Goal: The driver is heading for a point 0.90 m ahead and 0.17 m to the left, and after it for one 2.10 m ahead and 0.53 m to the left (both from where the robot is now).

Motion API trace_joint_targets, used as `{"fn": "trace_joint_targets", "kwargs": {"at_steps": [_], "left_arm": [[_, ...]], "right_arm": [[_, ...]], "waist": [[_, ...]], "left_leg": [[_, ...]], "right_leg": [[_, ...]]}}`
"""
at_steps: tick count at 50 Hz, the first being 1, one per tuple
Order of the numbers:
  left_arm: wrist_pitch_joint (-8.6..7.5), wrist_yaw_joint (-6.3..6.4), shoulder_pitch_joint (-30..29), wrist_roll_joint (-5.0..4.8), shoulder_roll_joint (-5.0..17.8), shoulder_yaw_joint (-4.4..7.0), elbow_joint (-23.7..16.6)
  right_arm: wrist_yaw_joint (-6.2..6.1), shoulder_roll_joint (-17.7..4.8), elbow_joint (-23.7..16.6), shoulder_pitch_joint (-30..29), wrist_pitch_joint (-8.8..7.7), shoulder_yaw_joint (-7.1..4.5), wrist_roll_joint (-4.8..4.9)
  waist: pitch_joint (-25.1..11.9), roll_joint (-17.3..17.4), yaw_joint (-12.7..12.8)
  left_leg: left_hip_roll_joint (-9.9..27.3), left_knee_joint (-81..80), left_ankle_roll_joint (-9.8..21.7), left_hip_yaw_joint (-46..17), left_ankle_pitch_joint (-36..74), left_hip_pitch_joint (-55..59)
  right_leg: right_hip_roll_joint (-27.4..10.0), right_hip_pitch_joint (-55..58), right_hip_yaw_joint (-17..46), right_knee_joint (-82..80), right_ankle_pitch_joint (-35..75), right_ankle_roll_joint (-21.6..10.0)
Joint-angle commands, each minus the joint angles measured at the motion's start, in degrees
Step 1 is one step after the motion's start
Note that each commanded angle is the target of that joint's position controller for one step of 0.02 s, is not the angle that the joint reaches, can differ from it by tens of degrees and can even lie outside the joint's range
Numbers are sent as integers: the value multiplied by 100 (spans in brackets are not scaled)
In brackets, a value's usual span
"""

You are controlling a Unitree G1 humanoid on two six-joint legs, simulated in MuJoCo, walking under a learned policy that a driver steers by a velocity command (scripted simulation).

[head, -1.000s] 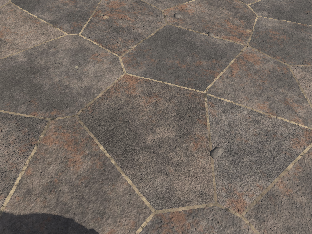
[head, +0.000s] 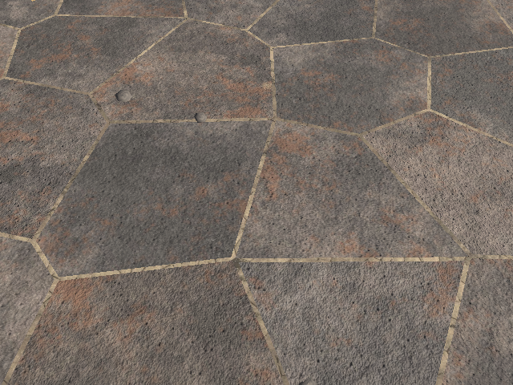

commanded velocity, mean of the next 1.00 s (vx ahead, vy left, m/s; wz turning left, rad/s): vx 0.50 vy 0.00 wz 0.35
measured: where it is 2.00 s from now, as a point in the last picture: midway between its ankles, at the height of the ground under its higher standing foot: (173, 252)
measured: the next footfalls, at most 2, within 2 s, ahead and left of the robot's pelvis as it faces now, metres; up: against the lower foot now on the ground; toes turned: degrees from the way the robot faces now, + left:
right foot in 0.18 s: +0.26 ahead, -0.15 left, +0.00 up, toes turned +6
left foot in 0.68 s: +0.47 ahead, +0.17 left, +0.00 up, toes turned +24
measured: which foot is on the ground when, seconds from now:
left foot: down 0.00-0.18, up 0.20-0.66, down 0.68-1.00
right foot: up 0.00-0.16, down 0.18-0.70, up 0.72-1.00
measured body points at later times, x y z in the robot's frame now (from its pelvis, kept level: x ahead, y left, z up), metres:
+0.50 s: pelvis +0.25 -0.04 +0.00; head +0.28 -0.03 +0.45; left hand +0.22 +0.26 -0.12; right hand +0.49 -0.25 -0.09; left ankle +0.35 +0.15 -0.69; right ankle +0.22 -0.15 -0.75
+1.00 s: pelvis +0.50 +0.11 +0.00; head +0.51 +0.13 +0.45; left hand +0.52 +0.41 -0.11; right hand +0.69 -0.11 -0.10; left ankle +0.43 +0.16 -0.75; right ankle +0.73 +0.01 -0.67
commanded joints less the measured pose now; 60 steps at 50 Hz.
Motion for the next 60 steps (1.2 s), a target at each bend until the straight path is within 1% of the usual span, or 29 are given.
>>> {"fn": "trace_joint_targets", "kwargs": {"at_steps": [1, 5, 7, 8, 9, 10, 11, 12, 14, 16, 21, 25, 29, 31, 32, 33, 34, 35, 36, 37, 38, 39, 41, 43, 45, 50, 55, 58, 60], "left_arm": [[-164, -78, -348, -7, 152, -30, -408], [-252, -132, -729, -68, 417, 62, -555], [-282, -110, -376, -70, 565, 158, -451], [-281, -59, 152, -42, 742, 265, -303], [-276, 14, 1003, 59, 1085, 379, -214], [-176, 37, 1450, 127, 1571, 499, -121], [-154, 3, 1513, 71, 1170, 415, -59], [-160, -2, 1234, 12, 836, 318, -57], [-182, -29, 629, 44, 421, 198, -49], [-245, -25, 363, 98, 315, 198, 14], [-346, 33, 405, 71, 579, 328, 276], [-281, 80, 582, 21, 808, 386, 431], [-157, 83, 879, -99, 1014, 460, 617], [-76, 102, 891, -143, 1167, 505, 642], [-34, 123, 880, -167, 1263, 533, 632], [14, 142, 820, -191, 1293, 537, 612], [17, 167, 868, -156, 1145, 471, 579], [-57, 123, 1315, 111, 494, 251, 314], [-259, 56, 1187, 84, 377, 134, 144], [-381, -4, 445, -167, 902, 276, 2], [-452, -11, 228, -231, 849, 247, -103], [-453, 29, 374, -132, 770, 231, 47], [-312, 26, 708, -41, 761, 260, 252], [-175, 24, 872, -22, 594, 233, 384], [-95, 49, 589, -26, 481, 194, 317], [-148, -46, -114, -95, 297, 120, 180], [-174, -220, -675, -129, 241, 80, -100], [-177, -336, -685, -90, 273, 93, -261], [-131, -332, -146, -65, 512, 217, -232]], "right_arm": [[-37, -1054, -404, -359, -47, -239, 74], [-79, -1162, -240, 14, 52, -270, 132], [-106, -1136, -203, 18, 108, -257, 118], [-109, -980, -201, 60, 113, -199, 79], [-96, -622, -331, -9, 97, -62, -14], [-125, -87, -502, 589, 35, 101, 25], [-146, -553, -457, 551, 18, -9, 172], [-146, -880, -501, 163, 43, -120, 232], [-154, -798, -538, -177, 122, -145, 127], [-119, -593, -552, -185, 238, -142, 115], [-50, -327, -827, -665, 336, -75, 56], [108, -230, -1083, -1401, 287, 1, 60], [224, -328, -1411, -1965, 309, -12, 69], [252, -471, -1506, -1918, 333, -82, 49], [246, -605, -1485, -1654, 359, -156, 31], [221, -814, -1334, -979, 381, -289, 36], [132, -1158, -1062, 5, 428, -490, 63], [12, -1855, -994, 365, 460, -648, 107], [48, -1829, -1234, 296, 362, -565, 103], [105, -1369, -1193, 206, 266, -418, 49], [106, -1211, -1150, -14, 205, -366, 25], [89, -953, -1153, -426, 187, -282, 18], [53, -641, -1238, -880, 146, -163, -98], [38, -694, -1103, -867, 59, -162, -106], [7, -789, -929, -724, -10, -180, -113], [-71, -822, -639, -565, -40, -156, -139], [-93, -900, -281, -257, 32, -207, -84], [-156, -986, -196, -292, 161, -252, -36], [-236, -1152, -241, -417, 253, -297, -36]], "waist": [[21, 659, 159], [11, 712, 173], [-127, 731, 466], [-429, 675, 725], [-1116, 237, 1132], [-1881, -1268, 975], [-1719, -1132, 1063], [-1018, -742, 1029], [-412, -471, 753], [-179, -528, 524], [42, -129, 493], [229, -5, 751], [387, 21, 862], [213, -106, 709], [-37, -214, 516], [-427, -179, 98], [-941, 15, -380], [-1447, 1463, -106], [-2422, 1552, -29], [-1845, 845, -296], [-1127, 720, -126], [-741, 321, 173], [-542, 611, 511], [-529, 592, 581], [-295, 540, 502], [64, 548, 182], [371, 426, -62], [262, 509, 56], [-253, 741, 394]], "left_leg": [[1286, -766, 1034, -1066, 1158, -436], [1496, -446, 809, -1422, 730, -152], [1429, -2, 618, -1435, 783, -197], [1153, 637, 463, -1269, 1097, -390], [765, 2147, 221, -977, 385, -1105], [86, 4090, -141, -328, -1910, -2877], [244, 5048, -188, -759, -2260, -3562], [477, 5352, -162, -823, -1784, -3847], [780, 5134, -213, -703, -1040, -3606], [957, 4902, -253, -687, -662, -3164], [1010, 3915, -356, -649, 300, -3298], [905, 2689, -233, -278, 1163, -3023], [798, 2090, 18, -18, 838, -3060], [529, 1967, 228, 262, 303, -2666], [302, 1971, 353, 444, 9, -2190], [30, 1764, 526, 583, 29, -1262], [-106, 1541, 747, 405, 287, 316], [1341, 1444, 1517, -2064, 125, 2442], [2221, 300, 2291, -4872, -1153, 3147], [2110, -55, 1895, -4330, -1238, 2769], [1903, -72, 1689, -3567, -903, 1979], [1699, -61, 1474, -2808, -220, 1154], [1401, -274, 1314, -2005, 929, 133], [1347, -476, 1353, -1508, 1647, -220], [1317, -675, 1305, -1108, 1855, -292], [1153, -962, 918, -286, 1352, -85], [1567, -867, 856, 3, 1532, 920], [1736, -292, 707, 155, 2912, 1523], [1656, 713, 540, 345, 5038, 1623]], "right_leg": [[133, 545, -103, -1069, 961, 87], [270, 1022, 19, -1770, 1119, 3], [316, 1775, -56, -2108, 973, -152], [297, 2621, -89, -2208, 824, -281], [-567, 3913, 706, -2168, 634, -610], [-1926, 5462, 2821, -2563, -293, -1339], [-1954, 5181, 3685, -3040, -1412, -1517], [-1769, 4631, 2959, -3140, -1478, -1330], [-1313, 3629, 1795, -3395, -404, -1151], [-1103, 2984, 1050, -3710, 364, -1088], [-1097, 2875, -28, -4028, 1489, -1181], [-1025, 2984, -730, -4066, 1646, -1045], [-1215, 3621, -1046, -3813, 1982, -877], [-1234, 3877, -1246, -3246, 3437, -756], [-1202, 3929, -1353, -2681, 4421, -690], [-1074, 3748, -1513, -1695, 4994, -578], [-852, 2911, -1615, -326, 4504, -367], [-182, 498, -1584, 1860, 398, 1], [660, -703, -235, 3040, -2250, 110], [329, -1280, 246, 3181, -1808, -7], [114, -1347, 160, 2798, -1300, -112], [-173, -1010, 109, 2298, -878, -100], [-452, -175, 91, 1792, -391, -20], [-453, 43, -31, 1595, -105, 112], [-479, -236, -30, 1143, 426, 205], [-265, -278, -100, -543, 2103, 115], [-40, -665, -99, -1391, 1958, -123], [153, -643, -341, -1571, 1123, -368], [553, 246, -727, -1485, 507, -593]]}}
Keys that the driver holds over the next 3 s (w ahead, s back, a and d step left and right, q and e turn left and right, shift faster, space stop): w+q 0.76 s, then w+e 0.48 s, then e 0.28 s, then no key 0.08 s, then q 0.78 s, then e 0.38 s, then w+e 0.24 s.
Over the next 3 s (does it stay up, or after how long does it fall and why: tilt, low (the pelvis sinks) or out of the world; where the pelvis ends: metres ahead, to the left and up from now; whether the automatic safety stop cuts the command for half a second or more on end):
stays up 0.92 0.26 -0.01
